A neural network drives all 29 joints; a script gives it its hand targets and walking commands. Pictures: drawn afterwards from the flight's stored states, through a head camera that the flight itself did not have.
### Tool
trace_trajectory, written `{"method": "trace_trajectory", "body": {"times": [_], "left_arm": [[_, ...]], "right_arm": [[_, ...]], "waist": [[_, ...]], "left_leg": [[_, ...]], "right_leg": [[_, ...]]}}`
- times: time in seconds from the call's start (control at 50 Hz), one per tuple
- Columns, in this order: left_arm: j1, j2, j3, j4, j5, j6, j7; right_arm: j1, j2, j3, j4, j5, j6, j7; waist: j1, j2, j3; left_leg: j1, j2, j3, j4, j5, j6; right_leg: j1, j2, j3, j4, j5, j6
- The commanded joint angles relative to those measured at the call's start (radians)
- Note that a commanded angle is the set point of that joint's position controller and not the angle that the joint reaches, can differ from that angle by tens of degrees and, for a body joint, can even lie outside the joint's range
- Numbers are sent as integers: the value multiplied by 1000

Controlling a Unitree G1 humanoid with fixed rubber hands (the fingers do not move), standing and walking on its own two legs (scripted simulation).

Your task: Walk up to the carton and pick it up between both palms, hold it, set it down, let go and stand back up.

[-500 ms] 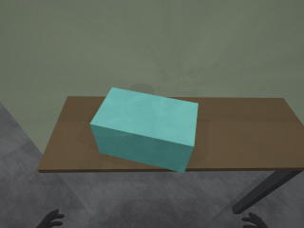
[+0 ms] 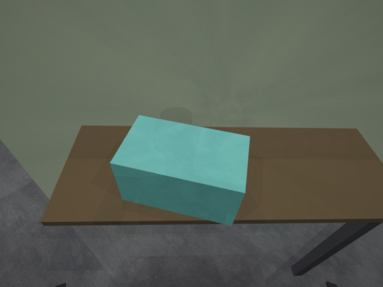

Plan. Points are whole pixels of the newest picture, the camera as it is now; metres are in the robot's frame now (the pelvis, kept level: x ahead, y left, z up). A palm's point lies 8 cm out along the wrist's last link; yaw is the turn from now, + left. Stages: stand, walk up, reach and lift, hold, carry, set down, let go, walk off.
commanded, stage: walk up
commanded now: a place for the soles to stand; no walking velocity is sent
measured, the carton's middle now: (184, 169) +0.40 +0.03 +0.01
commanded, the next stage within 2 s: reach and lift in 0.62 s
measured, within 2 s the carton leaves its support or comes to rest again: neither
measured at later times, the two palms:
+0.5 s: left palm out of the picture +0.12 +0.30 -0.10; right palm out of the picture +0.13 -0.32 -0.08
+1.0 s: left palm out of the picture +0.15 +0.28 -0.06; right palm out of the picture +0.12 -0.27 -0.06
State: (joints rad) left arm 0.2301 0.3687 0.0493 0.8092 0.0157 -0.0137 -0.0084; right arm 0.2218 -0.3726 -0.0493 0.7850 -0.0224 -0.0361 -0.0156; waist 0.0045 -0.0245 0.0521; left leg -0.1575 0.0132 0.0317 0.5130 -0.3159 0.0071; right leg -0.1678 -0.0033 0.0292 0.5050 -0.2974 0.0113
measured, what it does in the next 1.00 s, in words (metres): stands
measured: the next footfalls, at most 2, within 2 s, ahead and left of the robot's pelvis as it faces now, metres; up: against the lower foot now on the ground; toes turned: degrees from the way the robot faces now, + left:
none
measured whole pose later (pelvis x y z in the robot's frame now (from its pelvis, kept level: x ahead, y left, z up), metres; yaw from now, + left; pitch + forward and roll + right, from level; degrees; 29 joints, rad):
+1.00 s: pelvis -0.03 -0.01 +0.00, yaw +1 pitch -6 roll +0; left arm 0.09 0.38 0.10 0.48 0.01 0.28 -0.05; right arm 0.19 -0.22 -0.05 0.69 0.00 -0.22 -0.06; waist 0.00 -0.06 0.15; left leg -0.12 0.02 0.01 0.49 -0.26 -0.01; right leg -0.14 0.00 0.01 0.50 -0.26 0.00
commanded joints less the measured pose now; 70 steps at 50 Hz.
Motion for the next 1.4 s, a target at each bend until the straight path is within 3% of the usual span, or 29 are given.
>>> {"method": "trace_trajectory", "body": {"times": [0.0, 0.06, 0.12, 0.14, 0.2, 0.26, 0.3, 0.32, 0.34, 0.38, 0.42, 0.44, 0.54, 0.6, 0.62, 0.64, 0.68, 0.74, 0.8, 0.84, 0.92, 0.98, 1.02, 1.04, 1.06, 1.12, 1.2, 1.28, 1.38], "left_arm": [[-21, 175, 48, -90, -1, -13, 9], [-14, 182, 49, -90, -5, -7, 14], [-32, 190, 48, -94, -8, -5, 11], [-22, 189, 51, -100, -4, -4, 12], [-22, 190, 49, -98, -4, -6, 11], [-33, 198, 46, -107, -8, -5, 10], [-36, 186, 46, -106, -6, -2, 11], [-44, 204, 50, -111, -3, -2, 12], [-34, 191, 49, -118, -3, -1, 13], [-41, 211, 51, -114, -7, -2, 9], [-41, 191, 43, -119, -12, -1, 8], [-47, 199, 48, -115, -11, -1, 6], [-49, 194, 44, -112, -13, -1, 7], [-58, 193, 48, -111, -7, -1, 7], [-439, 233, 4, -369, -3, 138, 27], [-344, 163, -4, -367, -8, 208, 51], [-278, 118, -2, -364, 2, 287, 36], [-208, 123, 43, -376, 11, 319, 5], [-164, 181, 117, -420, -3, 291, -22], [-164, 197, 139, -408, 11, 277, -32], [-184, 194, 127, -409, 15, 282, -34], [-235, 194, 92, -466, -55, 273, -37], [-248, 196, 76, -498, -76, 279, -31], [-252, 173, 52, -512, -96, 278, -33], [-246, 185, 57, -503, -105, 275, -34], [-261, 208, 60, -573, -137, 247, -38], [-201, 186, 63, -534, -150, 227, -50], [-201, 202, 52, -569, -165, 199, -66], [-128, 208, 62, -565, -190, 150, -87]], "right_arm": [[-22, -190, -47, -95, 6, -18, -15], [-28, -205, -45, -98, 2, -14, -15], [-15, -215, -47, -104, 1, -15, -17], [-27, -208, -44, -106, 3, -14, -17], [-39, -207, -45, -114, 5, -10, -17], [-29, -207, -45, -112, 8, -10, -20], [-55, -211, -47, -121, 1, -5, -21], [-42, -212, -47, -119, 5, -5, -21], [-47, -209, -45, -117, 5, -5, -22], [-26, -206, -44, -116, 5, -6, -22], [-39, -201, -43, -115, 6, -4, -22], [-47, -208, -44, -112, 6, -3, -22], [-42, -222, -46, -112, 8, -9, -23], [-49, -212, -48, -108, 4, -4, -19], [-251, -18, -78, 69, -27, -221, 16], [-223, -86, -106, 100, -17, -225, 51], [-157, -92, -114, 126, -10, -236, 62], [-137, -118, -114, 57, -6, -259, 22], [-100, -90, -89, -65, 22, -270, -28], [-77, -42, -54, -97, 31, -253, -44], [-69, 22, -38, -192, 22, -203, -58], [-89, 32, -56, -292, 25, -155, -55], [-102, 38, -59, -315, 27, -119, -52], [-111, 35, -86, -336, 24, -103, -52], [-103, 45, -63, -363, 31, -90, -49], [-99, 74, -76, -461, 45, -62, -57], [-53, 70, -76, -462, 56, -18, -56], [-70, 73, -82, -497, 79, -6, -72], [-7, 80, -60, -569, 119, -13, -93]], "waist": [[0, -6, -83], [4, 33, -46], [-3, 24, -49], [3, 61, -58], [5, 15, -66], [-1, 27, -80], [14, -7, -69], [3, -35, -60], [13, -1, -67], [-4, -18, -70], [1, 17, -64], [-1, -14, -40], [0, 43, -72], [2, 37, -38], [20, 136, -4], [14, 125, 45], [-26, 90, 17], [-52, -12, -98], [-15, -90, -189], [-2, -81, -127], [25, 5, -6], [9, 24, 16], [12, 80, 14], [-10, 93, 23], [1, 89, 6], [-10, 84, -12], [-7, 45, 3], [-9, 55, -10], [-4, 44, -26]], "left_leg": [[61, 106, -121, -50, 245, 78], [56, 126, -124, -40, 281, 79], [47, 136, -149, -34, 300, 90], [59, 143, -142, -29, 340, 92], [58, 126, -112, -2, 329, 80], [72, 111, -107, -2, 353, 69], [49, 106, -96, 6, 324, 74], [61, 104, -95, 19, 322, 71], [40, 101, -96, 29, 314, 70], [56, 89, -86, 38, 275, 61], [54, 100, -105, 14, 280, 70], [57, 95, -86, 13, 265, 67], [72, 107, -117, -10, 281, 79], [54, 119, -116, -20, 273, 82], [-45, 33, 1, 5, 174, -84], [-62, 39, -16, -18, 133, -95], [-2, 24, -11, 23, 195, -75], [47, -6, -8, 57, 262, -53], [60, -33, 32, 25, 308, -25], [59, -48, 49, -15, 246, -14], [58, -37, 55, -94, 142, -10], [81, -32, 56, -136, 52, -12], [53, -17, 46, -153, 19, -20], [49, -16, 47, -171, -5, -25], [36, -19, 50, -180, -24, -22], [27, -20, 50, -188, -14, -20], [44, -14, 45, -211, 31, -23], [48, -13, 40, -217, 55, -34], [118, -15, 39, -192, 223, -48]], "right_leg": [[-25, -98, 87, -31, 285, -72], [-51, -95, 88, -17, 304, -66], [-42, -98, 79, 10, 309, -66], [-34, -103, 80, 8, 322, -60], [-34, -98, 79, 10, 363, -71], [-23, -108, 88, 22, 408, -81], [-19, -104, 84, 18, 383, -81], [-27, -103, 91, 17, 404, -86], [-20, -113, 97, 9, 401, -93], [-28, -121, 106, 8, 406, -96], [-46, -119, 106, 1, 373, -90], [-55, -112, 100, -6, 351, -89], [-39, -99, 99, 9, 321, -79], [-46, -90, 88, 8, 288, -69], [-125, -1, -85, 35, 117, -38], [-128, 10, -107, 18, 67, -61], [-143, -7, -104, 12, 150, -65], [-54, -18, -90, 3, 363, -34], [58, -18, -78, -19, 477, 7], [59, -21, -69, -49, 409, 27], [23, -21, -53, -116, 180, 3], [-20, -17, -67, -152, 50, -10], [1, -15, -60, -152, 10, -32], [5, -9, -68, -165, -4, -37], [35, -6, -66, -165, -15, -36], [39, -8, -49, -173, 5, -34], [74, -2, -52, -180, 56, -36], [92, 1, -46, -188, 69, -33], [106, 1, -36, -209, 187, -31]]}}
